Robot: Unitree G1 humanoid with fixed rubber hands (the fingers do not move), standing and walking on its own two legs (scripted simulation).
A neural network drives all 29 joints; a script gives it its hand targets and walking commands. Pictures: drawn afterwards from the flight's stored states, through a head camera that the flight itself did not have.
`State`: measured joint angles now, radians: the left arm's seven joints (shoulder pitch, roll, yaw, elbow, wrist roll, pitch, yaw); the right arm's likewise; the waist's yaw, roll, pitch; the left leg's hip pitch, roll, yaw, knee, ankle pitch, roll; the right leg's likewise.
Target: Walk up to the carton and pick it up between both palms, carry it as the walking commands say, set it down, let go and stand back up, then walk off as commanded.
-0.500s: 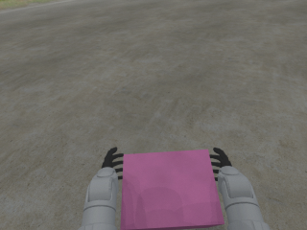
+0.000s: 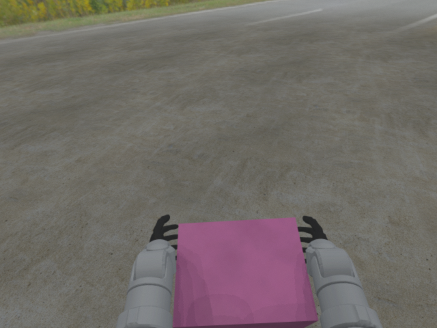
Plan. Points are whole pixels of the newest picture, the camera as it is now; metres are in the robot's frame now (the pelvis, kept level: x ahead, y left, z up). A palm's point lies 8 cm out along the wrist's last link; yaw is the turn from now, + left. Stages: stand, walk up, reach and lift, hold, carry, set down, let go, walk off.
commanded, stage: reach and lift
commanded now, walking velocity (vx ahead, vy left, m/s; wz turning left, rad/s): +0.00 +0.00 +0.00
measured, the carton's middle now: (239, 280) +0.28 -0.01 -0.05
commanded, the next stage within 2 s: hold in 0.34 s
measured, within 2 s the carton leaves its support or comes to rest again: neither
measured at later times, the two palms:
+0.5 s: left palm (155, 255) +0.28 +0.15 +0.04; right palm (316, 253) +0.28 -0.16 +0.03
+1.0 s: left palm (153, 256) +0.27 +0.16 +0.04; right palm (315, 255) +0.27 -0.15 +0.03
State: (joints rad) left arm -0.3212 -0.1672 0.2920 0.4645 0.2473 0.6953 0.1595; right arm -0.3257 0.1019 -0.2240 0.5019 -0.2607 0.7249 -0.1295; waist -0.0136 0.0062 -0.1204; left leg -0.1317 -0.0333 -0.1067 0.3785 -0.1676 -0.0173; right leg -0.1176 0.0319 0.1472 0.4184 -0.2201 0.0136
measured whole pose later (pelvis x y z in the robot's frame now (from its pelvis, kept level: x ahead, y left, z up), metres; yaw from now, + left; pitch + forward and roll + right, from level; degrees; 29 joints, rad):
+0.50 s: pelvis +0.00 +0.00 +0.00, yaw +1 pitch -5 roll +0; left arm -0.28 -0.16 0.25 0.43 0.23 0.71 0.16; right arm -0.28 0.11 -0.21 0.45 -0.25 0.74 -0.14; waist -0.01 0.01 -0.12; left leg -0.12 -0.04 -0.12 0.38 -0.17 -0.02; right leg -0.10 0.03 0.13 0.41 -0.22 0.01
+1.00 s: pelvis +0.00 +0.00 +0.00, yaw +1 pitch -5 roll +0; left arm -0.28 -0.16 0.26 0.44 0.23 0.70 0.17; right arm -0.29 0.12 -0.22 0.47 -0.26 0.73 -0.14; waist -0.01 0.00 -0.12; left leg -0.13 -0.04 -0.11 0.39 -0.17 -0.01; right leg -0.11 0.02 0.13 0.42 -0.22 0.02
